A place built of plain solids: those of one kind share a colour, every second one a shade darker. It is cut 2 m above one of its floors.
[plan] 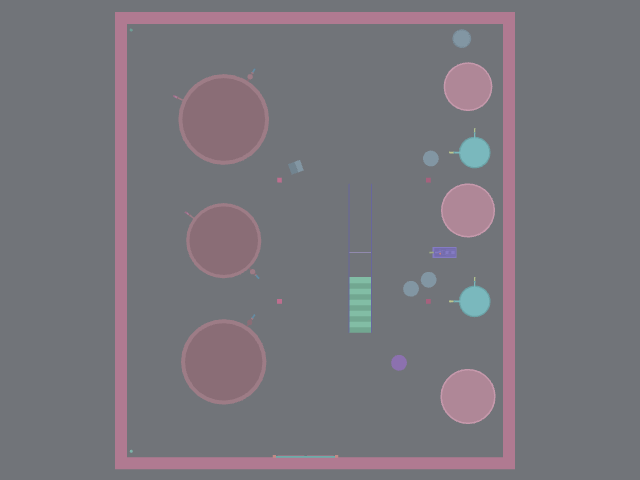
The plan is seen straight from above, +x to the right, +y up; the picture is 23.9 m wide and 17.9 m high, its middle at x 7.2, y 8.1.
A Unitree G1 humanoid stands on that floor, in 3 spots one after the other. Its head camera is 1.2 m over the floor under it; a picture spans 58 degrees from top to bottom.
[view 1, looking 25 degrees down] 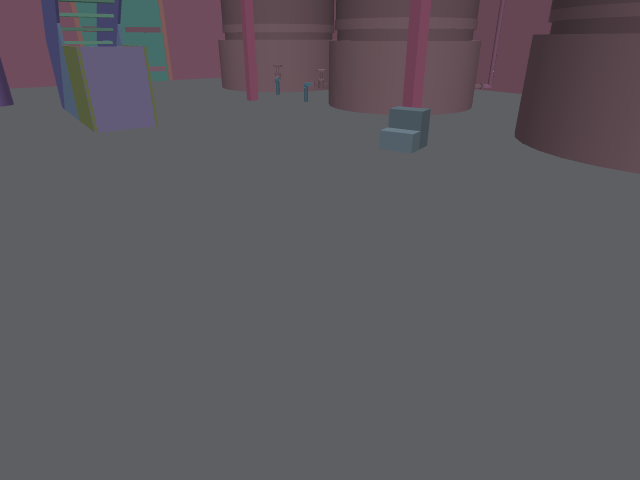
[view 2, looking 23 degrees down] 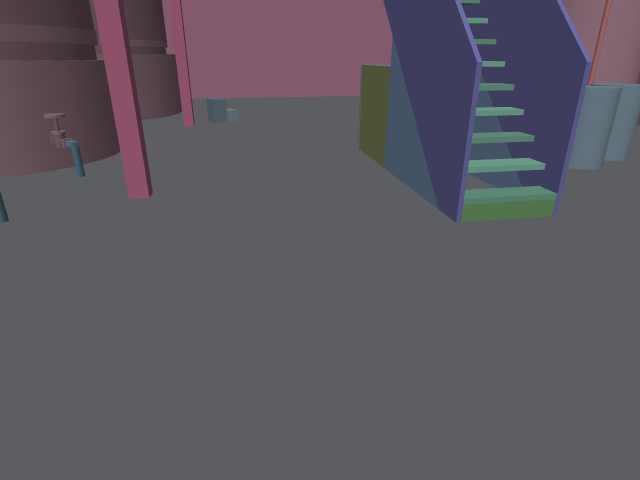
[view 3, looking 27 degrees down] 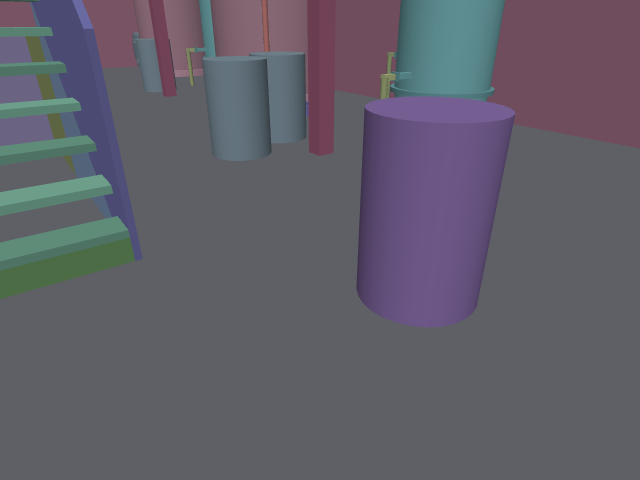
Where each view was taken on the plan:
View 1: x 10.19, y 14.45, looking -126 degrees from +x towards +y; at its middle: ground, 2.84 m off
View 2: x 6.66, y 1.70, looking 80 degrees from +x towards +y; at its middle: ground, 3.07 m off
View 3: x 8.70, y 2.34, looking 54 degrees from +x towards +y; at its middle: ground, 2.64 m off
